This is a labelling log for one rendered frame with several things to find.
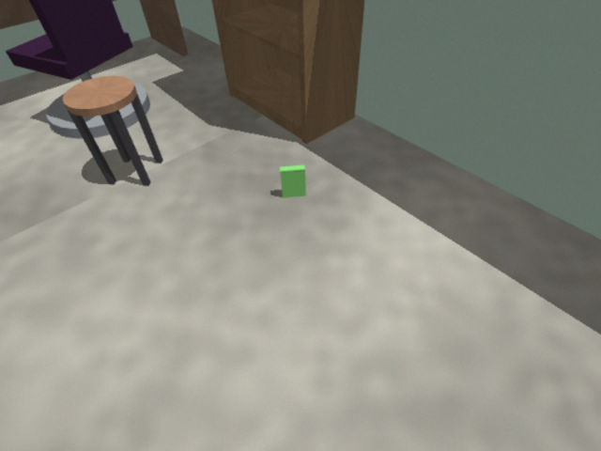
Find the bookshelf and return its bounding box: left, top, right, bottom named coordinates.
left=212, top=0, right=364, bottom=144

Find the desk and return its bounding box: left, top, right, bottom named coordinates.
left=0, top=0, right=188, bottom=56

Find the stool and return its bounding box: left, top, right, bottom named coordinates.
left=63, top=76, right=163, bottom=186

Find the office chair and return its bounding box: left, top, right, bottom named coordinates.
left=6, top=0, right=150, bottom=138

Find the carton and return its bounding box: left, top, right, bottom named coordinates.
left=280, top=165, right=306, bottom=198

